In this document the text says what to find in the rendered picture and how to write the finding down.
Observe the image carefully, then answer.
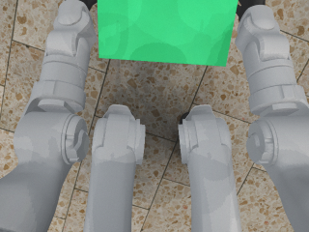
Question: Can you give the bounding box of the robot left forearm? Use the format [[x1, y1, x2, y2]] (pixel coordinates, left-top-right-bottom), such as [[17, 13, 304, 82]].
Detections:
[[14, 0, 98, 154]]

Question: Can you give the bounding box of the robot right upper arm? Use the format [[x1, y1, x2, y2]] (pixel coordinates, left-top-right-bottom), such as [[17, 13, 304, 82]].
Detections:
[[245, 115, 309, 232]]

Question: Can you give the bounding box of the robot right foot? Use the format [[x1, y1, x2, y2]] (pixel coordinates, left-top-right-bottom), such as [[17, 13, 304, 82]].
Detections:
[[180, 112, 189, 125]]

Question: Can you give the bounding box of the robot right forearm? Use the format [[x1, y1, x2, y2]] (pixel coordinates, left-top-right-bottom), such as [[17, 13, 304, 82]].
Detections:
[[235, 5, 309, 118]]

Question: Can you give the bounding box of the carton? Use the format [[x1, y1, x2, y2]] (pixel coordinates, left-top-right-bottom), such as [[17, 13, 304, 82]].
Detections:
[[97, 0, 239, 67]]

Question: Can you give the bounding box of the robot left hand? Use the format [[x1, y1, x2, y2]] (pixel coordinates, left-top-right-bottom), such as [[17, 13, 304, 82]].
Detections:
[[65, 0, 98, 11]]

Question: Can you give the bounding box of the robot left upper arm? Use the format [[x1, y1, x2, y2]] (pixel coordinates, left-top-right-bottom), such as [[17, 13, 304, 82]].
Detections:
[[0, 111, 90, 232]]

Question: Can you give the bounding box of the robot right hand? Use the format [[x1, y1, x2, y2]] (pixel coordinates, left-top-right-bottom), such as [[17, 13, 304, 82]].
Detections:
[[236, 0, 266, 21]]

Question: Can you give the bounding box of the robot right shin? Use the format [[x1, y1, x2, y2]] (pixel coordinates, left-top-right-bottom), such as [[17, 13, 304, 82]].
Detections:
[[185, 104, 232, 154]]

